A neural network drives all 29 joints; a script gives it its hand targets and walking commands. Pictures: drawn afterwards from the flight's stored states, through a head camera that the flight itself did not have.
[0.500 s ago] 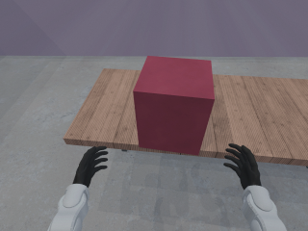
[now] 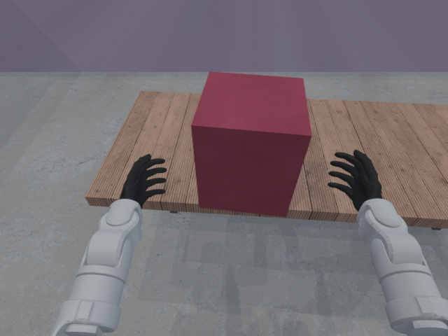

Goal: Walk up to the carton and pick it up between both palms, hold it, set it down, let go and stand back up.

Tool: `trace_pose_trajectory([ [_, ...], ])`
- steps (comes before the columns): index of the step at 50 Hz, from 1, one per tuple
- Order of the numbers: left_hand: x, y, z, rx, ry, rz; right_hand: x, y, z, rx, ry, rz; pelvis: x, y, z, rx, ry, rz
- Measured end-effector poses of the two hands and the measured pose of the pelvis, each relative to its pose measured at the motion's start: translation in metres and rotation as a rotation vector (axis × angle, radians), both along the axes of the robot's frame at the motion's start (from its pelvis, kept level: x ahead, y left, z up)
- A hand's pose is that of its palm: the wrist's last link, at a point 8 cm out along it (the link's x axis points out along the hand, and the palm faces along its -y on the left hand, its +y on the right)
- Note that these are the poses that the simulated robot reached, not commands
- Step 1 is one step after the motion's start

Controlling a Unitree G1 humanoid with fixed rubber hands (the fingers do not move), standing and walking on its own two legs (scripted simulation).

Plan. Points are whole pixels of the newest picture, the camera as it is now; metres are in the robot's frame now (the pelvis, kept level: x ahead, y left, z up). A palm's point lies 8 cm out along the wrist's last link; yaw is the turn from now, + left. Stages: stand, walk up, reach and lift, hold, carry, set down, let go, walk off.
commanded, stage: reach and lift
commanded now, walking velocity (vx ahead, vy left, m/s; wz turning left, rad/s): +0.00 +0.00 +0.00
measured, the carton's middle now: (248, 146) +0.53 -0.09 +0.05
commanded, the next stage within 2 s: none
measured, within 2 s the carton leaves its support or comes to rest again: neither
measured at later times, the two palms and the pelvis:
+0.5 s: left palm (143, 149) +0.45 +0.12 +0.14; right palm (370, 162) +0.38 -0.29 +0.13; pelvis +0.02 +0.00 +0.00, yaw -1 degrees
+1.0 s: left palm (139, 106) +0.48 +0.12 +0.20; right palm (370, 125) +0.41 -0.28 +0.19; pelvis +0.00 +0.00 -0.01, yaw -2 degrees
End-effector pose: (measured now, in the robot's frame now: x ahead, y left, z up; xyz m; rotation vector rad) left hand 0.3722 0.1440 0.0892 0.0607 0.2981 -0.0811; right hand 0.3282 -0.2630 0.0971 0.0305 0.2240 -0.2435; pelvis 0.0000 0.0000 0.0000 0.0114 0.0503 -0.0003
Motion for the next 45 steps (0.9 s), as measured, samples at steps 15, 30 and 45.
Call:
trace_pose_trajectory([
  [15,0.044,-0.008,0.022,0.021,0.016,-0.011,0.027,-0.017,0.016,0.0,0.006,-0.024,0.012,-0.002,0.0,-0.002,0.05,-0.005],
  [30,0.087,-0.022,0.053,0.028,-0.002,-0.018,0.059,-0.024,0.038,-0.005,0.01,-0.012,0.016,-0.005,-0.001,-0.002,0.115,-0.029],
  [45,0.109,-0.02,0.092,0.026,-0.035,0.02,0.076,-0.021,0.079,-0.001,-0.012,-0.022,0.004,-0.005,-0.004,0.003,0.158,-0.043],
])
